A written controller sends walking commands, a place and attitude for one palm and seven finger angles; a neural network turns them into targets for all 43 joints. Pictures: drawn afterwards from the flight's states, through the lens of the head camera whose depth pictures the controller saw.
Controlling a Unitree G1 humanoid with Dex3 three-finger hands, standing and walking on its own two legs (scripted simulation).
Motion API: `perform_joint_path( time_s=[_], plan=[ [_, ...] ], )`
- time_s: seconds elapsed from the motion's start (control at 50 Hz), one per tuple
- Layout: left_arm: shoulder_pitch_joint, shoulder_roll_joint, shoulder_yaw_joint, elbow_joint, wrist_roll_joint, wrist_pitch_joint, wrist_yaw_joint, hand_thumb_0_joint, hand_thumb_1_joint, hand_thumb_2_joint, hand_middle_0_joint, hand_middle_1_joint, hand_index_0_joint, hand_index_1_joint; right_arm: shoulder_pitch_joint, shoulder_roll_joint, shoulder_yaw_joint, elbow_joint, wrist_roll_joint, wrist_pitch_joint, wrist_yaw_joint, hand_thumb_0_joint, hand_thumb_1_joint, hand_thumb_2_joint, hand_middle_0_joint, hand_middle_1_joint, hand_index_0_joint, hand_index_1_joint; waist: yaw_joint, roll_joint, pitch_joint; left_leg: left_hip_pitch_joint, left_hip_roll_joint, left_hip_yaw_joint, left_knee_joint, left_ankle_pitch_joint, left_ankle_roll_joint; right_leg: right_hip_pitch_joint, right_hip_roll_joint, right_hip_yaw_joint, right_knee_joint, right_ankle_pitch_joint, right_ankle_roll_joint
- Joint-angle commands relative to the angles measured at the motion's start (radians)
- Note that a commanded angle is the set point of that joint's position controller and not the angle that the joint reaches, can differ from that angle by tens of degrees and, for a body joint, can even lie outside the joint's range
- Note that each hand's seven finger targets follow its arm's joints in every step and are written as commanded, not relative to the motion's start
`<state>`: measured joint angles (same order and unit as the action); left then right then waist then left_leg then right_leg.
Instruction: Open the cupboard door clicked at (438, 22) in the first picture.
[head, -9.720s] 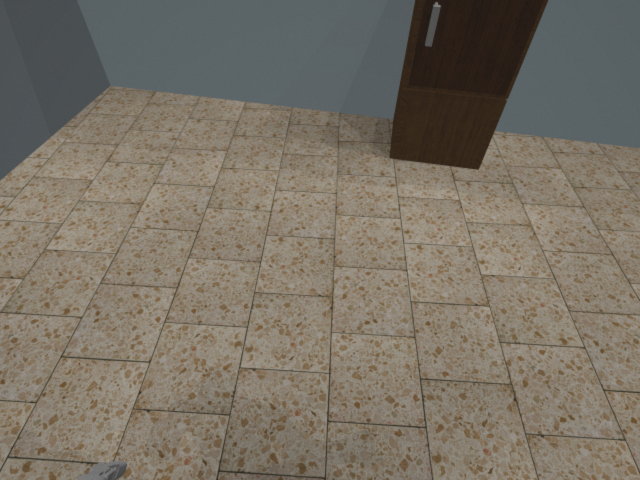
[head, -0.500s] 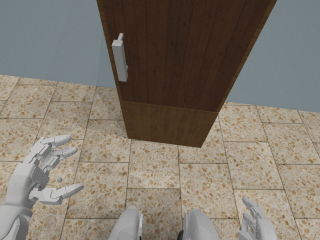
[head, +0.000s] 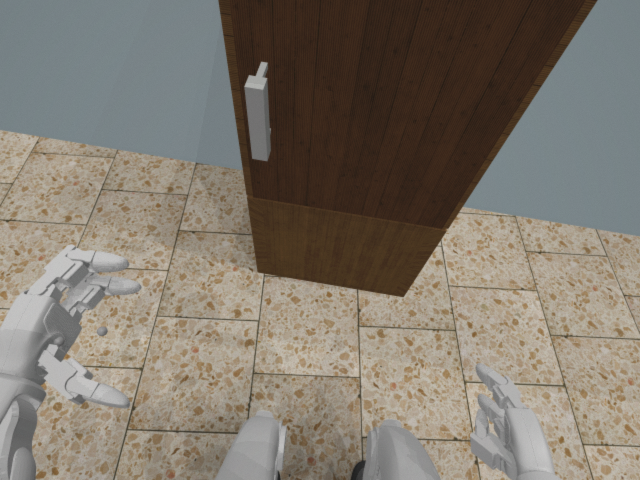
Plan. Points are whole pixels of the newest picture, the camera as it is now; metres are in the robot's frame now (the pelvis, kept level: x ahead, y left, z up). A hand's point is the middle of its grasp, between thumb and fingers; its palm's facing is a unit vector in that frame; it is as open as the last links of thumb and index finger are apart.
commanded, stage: raise the hand with hooked fingers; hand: left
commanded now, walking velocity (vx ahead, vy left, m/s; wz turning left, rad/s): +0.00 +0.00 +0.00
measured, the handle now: (262, 112) +0.63 +0.15 +0.03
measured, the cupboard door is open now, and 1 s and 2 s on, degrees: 0 0 0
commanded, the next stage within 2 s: move the hooked fingers beside the handle in 0.72 s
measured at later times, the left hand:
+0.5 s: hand (104, 305) +0.29 +0.27 +0.04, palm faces -0.07 -1.00 -0.05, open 13.9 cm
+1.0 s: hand (118, 292) +0.30 +0.26 +0.04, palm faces -0.07 -1.00 -0.04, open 14.0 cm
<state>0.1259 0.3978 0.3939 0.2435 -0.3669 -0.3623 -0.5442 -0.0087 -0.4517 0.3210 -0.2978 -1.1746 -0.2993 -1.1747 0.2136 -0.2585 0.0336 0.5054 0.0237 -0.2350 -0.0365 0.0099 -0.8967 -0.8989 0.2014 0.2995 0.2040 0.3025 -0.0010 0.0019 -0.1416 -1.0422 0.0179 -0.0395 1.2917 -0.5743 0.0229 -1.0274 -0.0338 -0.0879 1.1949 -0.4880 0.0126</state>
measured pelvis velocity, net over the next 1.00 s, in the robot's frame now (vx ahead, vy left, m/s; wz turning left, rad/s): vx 0.00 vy -0.01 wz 0.00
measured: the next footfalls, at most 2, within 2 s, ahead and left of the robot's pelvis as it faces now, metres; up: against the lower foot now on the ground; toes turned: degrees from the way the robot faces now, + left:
none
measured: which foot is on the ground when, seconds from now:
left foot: down 0.00-1.00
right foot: down 0.00-1.00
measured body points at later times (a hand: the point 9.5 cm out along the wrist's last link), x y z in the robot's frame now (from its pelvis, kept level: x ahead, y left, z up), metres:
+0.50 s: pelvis +0.00 -0.01 +0.00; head +0.11 +0.02 +0.44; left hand +0.28 +0.32 +0.05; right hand +0.17 -0.26 -0.07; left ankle +0.02 +0.10 -0.63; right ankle +0.05 -0.14 -0.63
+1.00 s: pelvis +0.00 -0.01 +0.00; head +0.10 +0.01 +0.43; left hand +0.30 +0.31 +0.05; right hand +0.18 -0.26 -0.08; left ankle +0.02 +0.10 -0.63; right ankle +0.05 -0.14 -0.63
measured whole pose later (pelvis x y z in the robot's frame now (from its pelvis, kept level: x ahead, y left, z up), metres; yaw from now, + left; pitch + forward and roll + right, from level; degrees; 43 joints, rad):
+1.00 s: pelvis +0.00 -0.01 +0.00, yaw +0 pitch +20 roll -3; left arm -0.08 0.44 0.43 0.43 -0.37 -0.36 -0.60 -0.01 -0.50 0.30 -0.30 -1.20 -0.30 -1.20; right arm 0.23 -0.29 0.03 0.53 0.03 -0.20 -0.06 0.01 -0.90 -0.90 0.20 0.30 0.20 0.30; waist -0.01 0.01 -0.15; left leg -1.08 0.03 -0.05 1.31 -0.58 0.01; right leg -1.07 -0.03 -0.09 1.22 -0.50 0.00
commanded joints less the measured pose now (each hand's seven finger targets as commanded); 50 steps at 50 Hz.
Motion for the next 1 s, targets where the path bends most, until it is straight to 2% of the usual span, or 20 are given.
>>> perform_joint_path(
  time_s=[0.0, 0.04, 0.08, 0.12, 0.2, 0.24, 0.3, 0.34, 0.38, 0.46, 0.48, 0.56, 0.58, 0.7, 0.76, 0.8, 0.88, 0.92, 0.96, 0.98],
  plan=[
    [-0.139, 0.225, 0.11, -0.152, -0.037, -0.048, -0.031, 0.0, -0.5, 0.3, -0.3, -1.2, -0.3, -1.2, 0.024, -0.188, -0.084, -0.117, 0.013, -0.041, -0.018, 0.0, -0.9, -0.9, 0.2, 0.3, 0.2, 0.3, -0.009, 0.114, -0.306, 0.23, -0.016, -0.031, -0.226, 0.315, -0.019, 0.155, 0.059, 0.009, -0.119, 0.125, -0.047],
    [-0.162, 0.238, 0.122, -0.129, -0.042, -0.042, -0.041, 0.0, -0.5, 0.3, -0.3, -1.2, -0.3, -1.2, 0.023, -0.19, -0.084, -0.117, 0.015, -0.037, -0.02, 0.0, -0.9, -0.9, 0.2, 0.3, 0.2, 0.3, -0.011, 0.088, -0.305, 0.211, -0.016, -0.03, -0.222, 0.299, -0.015, 0.161, 0.059, 0.013, -0.123, 0.118, -0.045],
    [-0.189, 0.26, 0.137, -0.12, -0.047, -0.038, -0.058, 0.0, -0.5, 0.3, -0.3, -1.2, -0.3, -1.2, 0.025, -0.19, -0.082, -0.117, 0.014, -0.035, -0.021, 0.0, -0.9, -0.9, 0.2, 0.3, 0.2, 0.3, -0.006, 0.122, -0.328, 0.22, -0.016, -0.022, -0.213, 0.32, -0.016, 0.163, 0.06, 0.018, -0.118, 0.13, -0.049],
    [-0.195, 0.262, 0.14, -0.098, -0.049, -0.035, -0.065, 0.0, -0.5, 0.3, -0.3, -1.2, -0.3, -1.2, 0.027, -0.191, -0.084, -0.118, 0.016, -0.031, -0.022, 0.0, -0.9, -0.9, 0.2, 0.3, 0.2, 0.3, -0.007, 0.107, -0.312, 0.216, -0.015, -0.022, -0.218, 0.307, -0.014, 0.16, 0.06, 0.018, -0.125, 0.121, -0.047],
    [-0.23, 0.304, 0.168, -0.094, -0.053, -0.039, -0.075, 0.0, -0.5, 0.3, -0.3, -1.2, -0.3, -1.2, 0.038, -0.196, -0.085, -0.115, 0.016, -0.026, -0.021, 0.0, -0.9, -0.9, 0.2, 0.3, 0.2, 0.3, -0.002, 0.132, -0.353, 0.233, -0.012, -0.02, -0.21, 0.361, -0.014, 0.173, 0.059, 0.022, -0.117, 0.159, -0.049],
    [-0.189, 0.274, 0.15, -0.094, -0.057, -0.036, -0.077, 0.0, -0.5, 0.3, -0.3, -1.2, -0.3, -1.2, 0.039, -0.193, -0.088, -0.121, 0.018, -0.026, -0.017, 0.0, -0.9, -0.9, 0.2, 0.3, 0.2, 0.3, 0.0, 0.135, -0.357, 0.252, -0.011, -0.022, -0.217, 0.381, -0.016, 0.17, 0.059, 0.018, -0.119, 0.168, -0.047],
    [-0.162, 0.286, 0.162, -0.089, -0.058, -0.028, -0.073, 0.0, -0.5, 0.3, -0.3, -1.2, -0.3, -1.2, 0.042, -0.195, -0.09, -0.127, 0.018, -0.022, -0.01, 0.0, -0.9, -0.9, 0.2, 0.3, 0.2, 0.3, 0.005, 0.128, -0.355, 0.245, -0.011, -0.02, -0.223, 0.381, -0.016, 0.178, 0.058, 0.016, -0.122, 0.167, -0.046],
    [-0.166, 0.279, 0.162, -0.077, -0.059, -0.026, -0.064, 0.0, -0.5, 0.3, -0.3, -1.2, -0.3, -1.2, 0.044, -0.196, -0.09, -0.129, 0.019, -0.016, -0.011, 0.0, -0.9, -0.9, 0.2, 0.3, 0.2, 0.3, -0.004, 0.096, -0.329, 0.21, -0.014, -0.015, -0.222, 0.33, -0.011, 0.175, 0.058, 0.018, -0.13, 0.14, -0.042],
    [-0.186, 0.294, 0.173, -0.086, -0.059, -0.034, -0.056, 0.0, -0.5, 0.3, -0.3, -1.2, -0.3, -1.2, 0.043, -0.194, -0.087, -0.13, 0.018, -0.013, -0.011, 0.0, -0.9, -0.9, 0.2, 0.3, 0.2, 0.3, -0.003, 0.101, -0.327, 0.203, -0.014, -0.016, -0.225, 0.318, -0.011, 0.179, 0.06, 0.02, -0.13, 0.13, -0.045],
    [-0.206, 0.282, 0.159, -0.078, -0.06, -0.047, -0.053, 0.0, -0.5, 0.3, -0.3, -1.2, -0.3, -1.2, 0.045, -0.193, -0.086, -0.13, 0.017, -0.012, -0.017, 0.0, -0.9, -0.9, 0.2, 0.3, 0.2, 0.3, -0.015, 0.097, -0.307, 0.173, -0.017, -0.008, -0.214, 0.274, -0.004, 0.173, 0.06, 0.033, -0.139, 0.098, -0.046],
    [-0.21, 0.287, 0.157, -0.095, -0.054, -0.053, -0.054, 0.0, -0.5, 0.3, -0.3, -1.2, -0.3, -1.2, 0.048, -0.194, -0.087, -0.126, 0.019, -0.012, -0.018, 0.0, -0.9, -0.9, 0.2, 0.3, 0.2, 0.3, -0.014, 0.106, -0.33, 0.199, -0.015, -0.009, -0.217, 0.284, -0.005, 0.174, 0.059, 0.034, -0.139, 0.108, -0.044],
    [-0.207, 0.295, 0.156, -0.101, -0.052, -0.058, -0.058, 0.0, -0.5, 0.3, -0.3, -1.2, -0.3, -1.2, 0.047, -0.193, -0.085, -0.124, 0.017, -0.015, -0.02, 0.0, -0.9, -0.9, 0.2, 0.3, 0.2, 0.3, -0.011, 0.135, -0.326, 0.212, -0.015, -0.014, -0.219, 0.314, -0.006, 0.176, 0.06, 0.03, -0.133, 0.13, -0.048],
    [-0.203, 0.306, 0.168, -0.107, -0.051, -0.059, -0.058, 0.0, -0.5, 0.3, -0.3, -1.2, -0.3, -1.2, 0.047, -0.191, -0.085, -0.122, 0.017, -0.015, -0.019, 0.0, -0.9, -0.9, 0.2, 0.3, 0.2, 0.3, -0.006, 0.141, -0.346, 0.223, -0.014, -0.01, -0.217, 0.321, -0.007, 0.183, 0.057, 0.033, -0.134, 0.138, -0.046],
    [-0.191, 0.283, 0.163, -0.066, -0.061, -0.05, -0.06, 0.0, -0.5, 0.3, -0.3, -1.2, -0.3, -1.2, 0.041, -0.188, -0.082, -0.124, 0.018, -0.012, -0.02, 0.0, -0.9, -0.9, 0.2, 0.3, 0.2, 0.3, -0.01, 0.096, -0.324, 0.185, -0.017, -0.008, -0.211, 0.301, -0.005, 0.194, 0.056, 0.033, -0.137, 0.133, -0.041],
    [-0.211, 0.277, 0.148, -0.067, -0.057, -0.045, -0.065, 0.0, -0.5, 0.3, -0.3, -1.2, -0.3, -1.2, 0.04, -0.19, -0.082, -0.128, 0.018, -0.012, -0.022, 0.0, -0.9, -0.9, 0.2, 0.3, 0.2, 0.3, -0.018, 0.109, -0.308, 0.181, -0.018, -0.006, -0.206, 0.285, -0.002, 0.174, 0.058, 0.036, -0.139, 0.119, -0.043],
    [-0.209, 0.278, 0.148, -0.074, -0.056, -0.046, -0.066, 0.0, -0.5, 0.3, -0.3, -1.2, -0.3, -1.2, 0.039, -0.19, -0.083, -0.128, 0.02, -0.009, -0.023, 0.0, -0.9, -0.9, 0.2, 0.3, 0.2, 0.3, -0.017, 0.093, -0.321, 0.19, -0.017, -0.008, -0.21, 0.286, -0.002, 0.186, 0.056, 0.037, -0.143, 0.124, -0.04],
    [-0.384, 0.29, 0.123, -0.049, -0.037, -0.056, -0.055, 0.0, -0.5, 0.3, -0.3, -1.2, -0.3, -1.2, 0.045, -0.193, -0.077, -0.096, 0.017, -0.008, -0.036, 0.0, -0.9, -0.9, 0.2, 0.3, 0.2, 0.3, -0.045, 0.112, -0.309, 0.175, -0.014, -0.007, -0.191, 0.24, -0.001, 0.138, 0.055, 0.044, -0.137, 0.087, -0.04],
    [-0.418, 0.28, 0.11, -0.004, -0.028, -0.053, -0.052, 0.0, -0.5, 0.3, -0.3, -1.2, -0.3, -1.2, 0.049, -0.194, -0.076, -0.091, 0.02, -0.008, -0.043, 0.0, -0.9, -0.9, 0.2, 0.3, 0.2, 0.3, -0.044, 0.106, -0.303, 0.171, -0.015, -0.011, -0.198, 0.216, -0.001, 0.125, 0.053, 0.042, -0.136, 0.068, -0.04],
    [-0.475, 0.299, 0.103, 0.003, -0.013, -0.05, -0.051, 0.0, -0.5, 0.3, -0.3, -1.2, -0.3, -1.2, 0.055, -0.198, -0.076, -0.085, 0.019, -0.006, -0.046, 0.0, -0.9, -0.9, 0.2, 0.3, 0.2, 0.3, -0.043, 0.128, -0.333, 0.191, -0.014, -0.014, -0.197, 0.242, -0.002, 0.125, 0.053, 0.04, -0.126, 0.088, -0.046],
    [-0.502, 0.3, 0.094, -0.008, -0.003, -0.047, -0.05, 0.0, -0.5, 0.3, -0.3, -1.2, -0.3, -1.2, 0.055, -0.197, -0.075, -0.086, 0.019, -0.003, -0.045, 0.0, -0.9, -0.9, 0.2, 0.3, 0.2, 0.3, -0.04, 0.149, -0.369, 0.216, -0.014, -0.014, -0.202, 0.265, -0.004, 0.133, 0.049, 0.041, -0.126, 0.108, -0.045]
  ],
)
